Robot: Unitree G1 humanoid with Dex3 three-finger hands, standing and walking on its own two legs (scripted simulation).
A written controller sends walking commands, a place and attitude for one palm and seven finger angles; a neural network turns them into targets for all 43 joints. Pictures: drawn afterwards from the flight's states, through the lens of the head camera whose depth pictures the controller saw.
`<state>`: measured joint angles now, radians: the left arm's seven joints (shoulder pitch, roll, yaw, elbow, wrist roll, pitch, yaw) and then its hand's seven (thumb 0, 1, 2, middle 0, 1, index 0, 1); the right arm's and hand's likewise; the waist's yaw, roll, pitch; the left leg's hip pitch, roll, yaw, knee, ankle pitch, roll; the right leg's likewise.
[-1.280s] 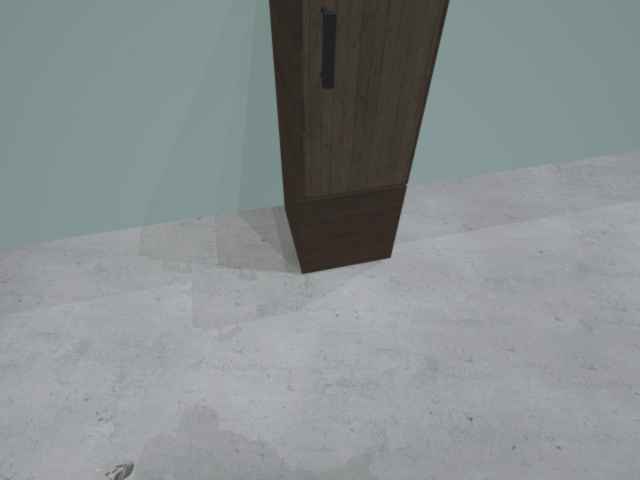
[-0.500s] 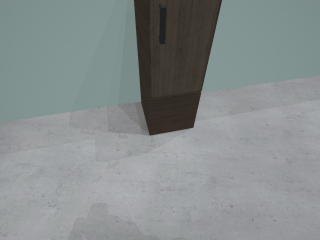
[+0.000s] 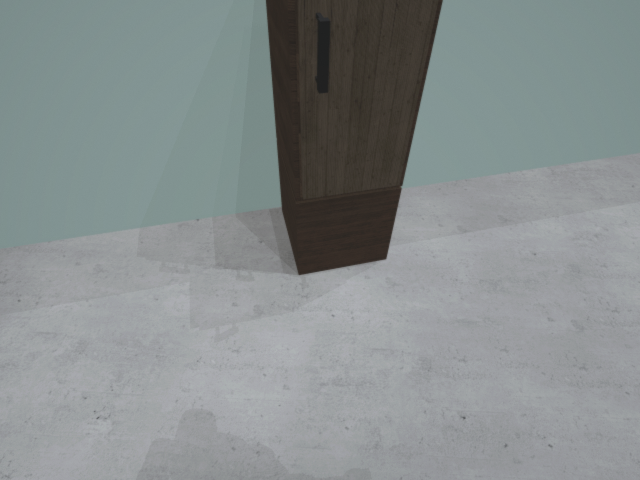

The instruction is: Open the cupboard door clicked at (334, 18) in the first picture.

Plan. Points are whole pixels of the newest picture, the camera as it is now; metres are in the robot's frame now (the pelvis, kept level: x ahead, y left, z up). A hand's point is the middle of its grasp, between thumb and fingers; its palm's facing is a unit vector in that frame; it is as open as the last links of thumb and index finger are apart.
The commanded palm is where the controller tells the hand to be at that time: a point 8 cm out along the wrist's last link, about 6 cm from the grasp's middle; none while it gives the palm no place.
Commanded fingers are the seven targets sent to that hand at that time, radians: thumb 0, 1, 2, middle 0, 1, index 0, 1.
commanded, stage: look at it before walking up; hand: left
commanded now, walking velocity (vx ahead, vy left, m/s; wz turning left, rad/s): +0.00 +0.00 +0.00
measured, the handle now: (320, 53) +0.98 +0.06 +0.11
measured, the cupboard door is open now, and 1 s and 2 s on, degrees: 0 0 0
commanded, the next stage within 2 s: walk to a spot facing it in 0.16 s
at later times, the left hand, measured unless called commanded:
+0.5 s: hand out of the picture +0.06 +0.22 -0.17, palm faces -0.08 -0.95 -0.30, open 7.4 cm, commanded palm none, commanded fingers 0.00 0.90 0.90 -0.20 -0.30 -0.20 -0.30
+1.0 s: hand out of the picture +0.06 +0.16 -0.17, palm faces -0.27 -0.93 -0.24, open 7.4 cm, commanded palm none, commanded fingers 0.00 0.90 0.90 -0.20 -0.30 -0.20 -0.30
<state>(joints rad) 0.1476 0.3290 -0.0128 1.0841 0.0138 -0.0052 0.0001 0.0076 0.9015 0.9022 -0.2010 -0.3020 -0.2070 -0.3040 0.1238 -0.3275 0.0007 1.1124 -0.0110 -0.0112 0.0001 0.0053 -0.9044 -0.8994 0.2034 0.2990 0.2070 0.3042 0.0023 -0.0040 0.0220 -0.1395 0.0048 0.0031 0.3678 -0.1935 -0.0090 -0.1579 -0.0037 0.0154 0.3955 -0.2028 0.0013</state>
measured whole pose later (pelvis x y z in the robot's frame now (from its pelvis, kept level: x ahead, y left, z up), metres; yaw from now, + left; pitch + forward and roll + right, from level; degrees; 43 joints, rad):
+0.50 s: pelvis -0.01 +0.00 -0.01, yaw -5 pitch -1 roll +1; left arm 0.20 0.29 0.01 1.03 0.02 0.05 0.00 0.01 0.90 0.90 -0.20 -0.30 -0.20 -0.30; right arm 0.13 -0.28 -0.02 1.04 -0.01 0.02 -0.02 0.00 -0.91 -0.90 0.20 0.30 0.21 0.30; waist 0.02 -0.01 0.05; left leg -0.19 0.04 0.08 0.47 -0.25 -0.02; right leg -0.25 0.04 0.09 0.51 -0.23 -0.01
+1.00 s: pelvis -0.04 -0.02 -0.01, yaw -20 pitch +1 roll +2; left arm 0.28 0.19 0.05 0.92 0.02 0.04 0.00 0.01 0.90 0.90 -0.20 -0.30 -0.21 -0.30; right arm 0.12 -0.24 -0.07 0.94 -0.02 0.05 -0.02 0.01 -0.91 -0.90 0.20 0.30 0.20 0.30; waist 0.04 0.00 0.06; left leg -0.45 0.03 -0.03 1.01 -0.36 -0.06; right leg -0.33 0.11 0.14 0.46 -0.14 -0.06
